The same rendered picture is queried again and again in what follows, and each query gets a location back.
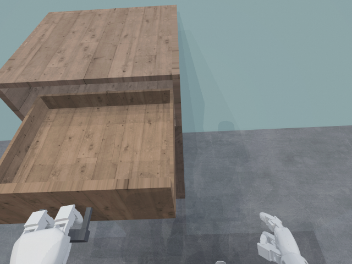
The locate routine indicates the drawer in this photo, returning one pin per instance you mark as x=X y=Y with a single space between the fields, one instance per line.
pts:
x=113 y=151

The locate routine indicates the cabinet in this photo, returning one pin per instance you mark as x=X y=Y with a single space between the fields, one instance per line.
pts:
x=99 y=50

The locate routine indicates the handle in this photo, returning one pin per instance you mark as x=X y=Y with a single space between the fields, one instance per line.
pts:
x=81 y=235

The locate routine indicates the right robot hand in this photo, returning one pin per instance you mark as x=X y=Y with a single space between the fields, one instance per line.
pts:
x=273 y=247

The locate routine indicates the left robot hand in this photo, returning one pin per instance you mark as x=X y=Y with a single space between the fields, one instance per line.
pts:
x=45 y=240

